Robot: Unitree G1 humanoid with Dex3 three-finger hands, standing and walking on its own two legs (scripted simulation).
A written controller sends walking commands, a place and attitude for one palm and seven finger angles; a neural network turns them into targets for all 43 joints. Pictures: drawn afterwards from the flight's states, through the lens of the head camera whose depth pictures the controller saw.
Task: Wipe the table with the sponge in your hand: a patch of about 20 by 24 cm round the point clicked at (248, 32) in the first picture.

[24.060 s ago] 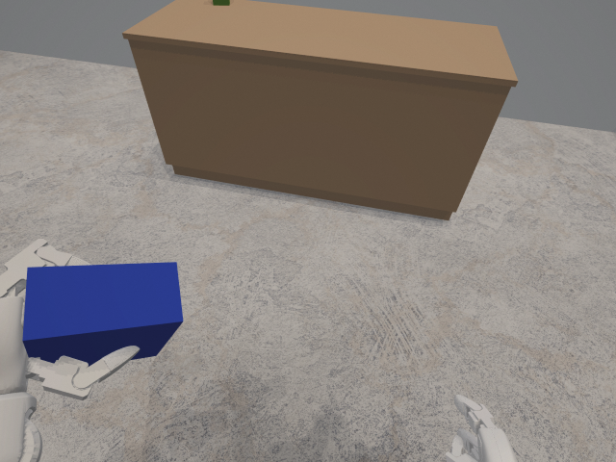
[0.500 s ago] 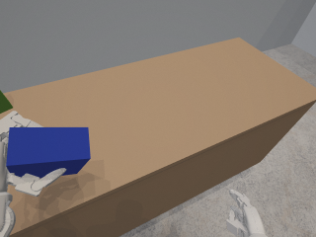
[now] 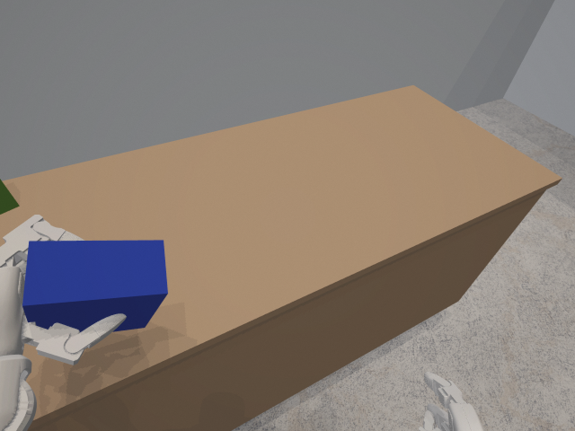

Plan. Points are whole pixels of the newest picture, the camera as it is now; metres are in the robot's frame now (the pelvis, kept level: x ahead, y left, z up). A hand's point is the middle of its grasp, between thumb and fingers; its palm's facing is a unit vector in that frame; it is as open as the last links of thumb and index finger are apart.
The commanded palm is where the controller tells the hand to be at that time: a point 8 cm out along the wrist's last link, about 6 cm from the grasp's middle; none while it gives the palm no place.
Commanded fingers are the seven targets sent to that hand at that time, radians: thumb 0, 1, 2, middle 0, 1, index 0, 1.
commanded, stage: look again from close up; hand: left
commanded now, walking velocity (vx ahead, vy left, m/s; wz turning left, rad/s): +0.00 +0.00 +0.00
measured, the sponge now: (116, 290) +0.23 +0.22 +0.13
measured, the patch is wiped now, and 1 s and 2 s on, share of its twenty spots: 0.00 0.00 0.00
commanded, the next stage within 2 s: come to a stop and stand still in 0.02 s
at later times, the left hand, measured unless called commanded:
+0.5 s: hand (60, 298) +0.21 +0.26 +0.14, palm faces +0.34 -0.86 -0.38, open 10.1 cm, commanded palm +0.16 +0.30 +0.18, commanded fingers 0.00 0.10 1.30 -1.20 -1.60 -1.20 -1.60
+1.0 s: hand (52, 267) +0.24 +0.28 +0.16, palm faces +0.37 -0.86 -0.36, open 10.1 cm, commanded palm +0.18 +0.31 +0.18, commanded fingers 0.00 0.10 1.30 -1.20 -1.60 -1.20 -1.60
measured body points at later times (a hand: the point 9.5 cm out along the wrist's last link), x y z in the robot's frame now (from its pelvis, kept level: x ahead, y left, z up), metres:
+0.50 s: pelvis +0.00 +0.02 +0.00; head +0.01 +0.03 +0.45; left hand +0.19 +0.31 +0.17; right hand +0.16 -0.20 -0.08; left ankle +0.02 +0.08 -0.74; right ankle +0.03 -0.09 -0.74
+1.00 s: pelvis +0.02 +0.03 +0.00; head +0.05 +0.06 +0.45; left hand +0.22 +0.32 +0.18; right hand +0.22 -0.19 -0.06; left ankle +0.02 +0.08 -0.74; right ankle +0.03 -0.09 -0.74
